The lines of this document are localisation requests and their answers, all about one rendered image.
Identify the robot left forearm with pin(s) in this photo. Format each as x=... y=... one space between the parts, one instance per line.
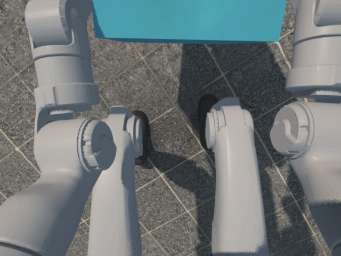
x=61 y=52

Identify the carton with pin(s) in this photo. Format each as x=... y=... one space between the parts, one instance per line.
x=189 y=21

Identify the robot right upper arm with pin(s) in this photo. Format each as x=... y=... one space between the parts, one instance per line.
x=309 y=135

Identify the right robot shin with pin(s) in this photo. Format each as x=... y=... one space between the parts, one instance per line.
x=233 y=101

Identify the robot left thigh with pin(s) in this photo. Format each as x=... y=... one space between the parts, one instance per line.
x=114 y=221

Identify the robot right forearm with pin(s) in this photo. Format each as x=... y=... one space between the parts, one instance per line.
x=316 y=62

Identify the robot left upper arm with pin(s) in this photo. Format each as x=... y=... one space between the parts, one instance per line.
x=42 y=219

